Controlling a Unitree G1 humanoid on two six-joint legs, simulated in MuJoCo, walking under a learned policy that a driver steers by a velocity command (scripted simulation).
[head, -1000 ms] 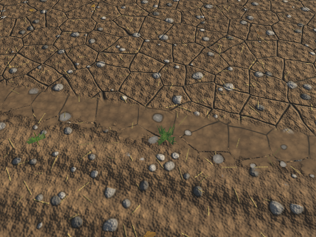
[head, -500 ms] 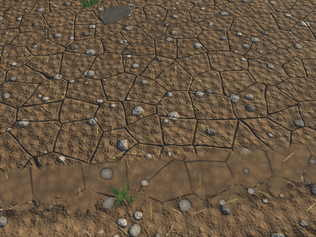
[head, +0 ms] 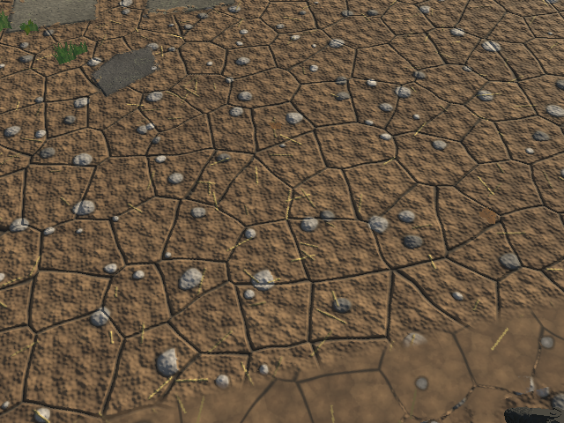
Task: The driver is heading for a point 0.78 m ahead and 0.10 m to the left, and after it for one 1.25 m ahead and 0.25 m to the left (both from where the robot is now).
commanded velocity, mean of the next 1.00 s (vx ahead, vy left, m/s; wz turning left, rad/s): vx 0.50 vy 0.00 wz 0.02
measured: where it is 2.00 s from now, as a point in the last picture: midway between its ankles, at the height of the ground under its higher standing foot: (320, 302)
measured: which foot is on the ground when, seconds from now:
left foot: up 0.00-0.14, down 0.16-0.68, up 0.70-1.00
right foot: down 0.00-0.18, up 0.20-0.66, down 0.68-1.00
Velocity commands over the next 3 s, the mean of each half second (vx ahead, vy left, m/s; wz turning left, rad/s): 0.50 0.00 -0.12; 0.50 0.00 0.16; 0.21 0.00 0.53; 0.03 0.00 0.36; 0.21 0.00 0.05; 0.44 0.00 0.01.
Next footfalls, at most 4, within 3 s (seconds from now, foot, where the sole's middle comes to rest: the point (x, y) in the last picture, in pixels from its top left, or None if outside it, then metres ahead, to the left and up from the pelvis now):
0.16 left None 0.28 0.14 -0.78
0.68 right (373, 388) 0.55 -0.11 -0.78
1.20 left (276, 289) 0.82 0.14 -0.78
1.68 right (351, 265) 0.90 -0.07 -0.78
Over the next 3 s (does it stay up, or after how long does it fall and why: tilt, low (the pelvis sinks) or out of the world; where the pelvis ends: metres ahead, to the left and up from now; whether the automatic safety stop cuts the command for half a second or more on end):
stays up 1.06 0.20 -0.02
